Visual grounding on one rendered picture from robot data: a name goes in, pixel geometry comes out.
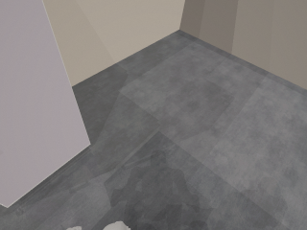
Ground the fridge door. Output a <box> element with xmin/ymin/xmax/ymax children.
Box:
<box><xmin>0</xmin><ymin>0</ymin><xmax>90</xmax><ymax>207</ymax></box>

